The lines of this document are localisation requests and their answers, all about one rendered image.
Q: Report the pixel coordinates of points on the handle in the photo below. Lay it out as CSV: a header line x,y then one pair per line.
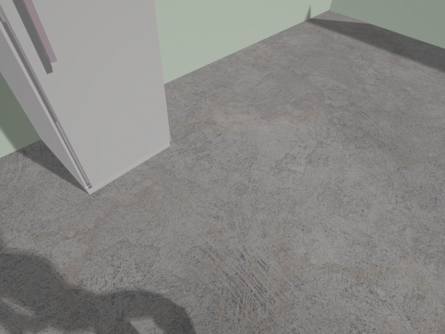
x,y
48,51

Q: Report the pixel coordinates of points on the fridge door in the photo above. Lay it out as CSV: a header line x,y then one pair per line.
x,y
106,89

